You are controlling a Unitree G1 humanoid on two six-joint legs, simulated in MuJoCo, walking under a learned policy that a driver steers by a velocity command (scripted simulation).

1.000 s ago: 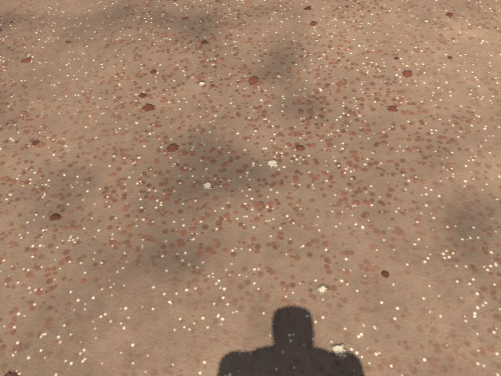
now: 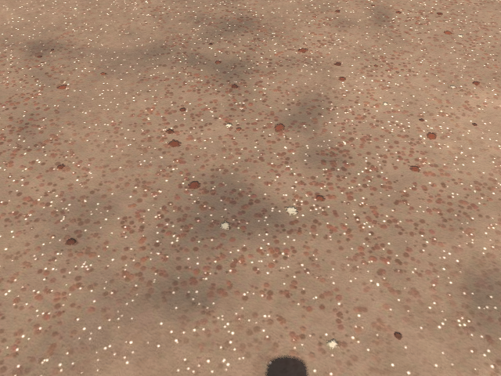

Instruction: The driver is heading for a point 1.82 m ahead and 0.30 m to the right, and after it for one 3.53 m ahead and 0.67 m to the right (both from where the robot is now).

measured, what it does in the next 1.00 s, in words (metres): walks ahead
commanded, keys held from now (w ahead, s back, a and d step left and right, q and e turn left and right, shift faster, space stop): no key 0.48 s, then w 0.50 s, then w+e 0.02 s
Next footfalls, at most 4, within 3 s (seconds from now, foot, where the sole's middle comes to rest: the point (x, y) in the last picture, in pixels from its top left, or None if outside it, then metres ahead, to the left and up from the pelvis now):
1.24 right None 0.46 -0.04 -0.78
1.78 left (255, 281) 0.83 0.01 -0.78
2.34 right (338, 229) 1.02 -0.27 -0.78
2.84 left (304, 180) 1.26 -0.18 -0.78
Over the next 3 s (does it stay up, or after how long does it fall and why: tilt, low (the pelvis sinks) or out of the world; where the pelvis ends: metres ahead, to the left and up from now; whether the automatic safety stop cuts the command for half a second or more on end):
stays up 1.13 -0.21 -0.01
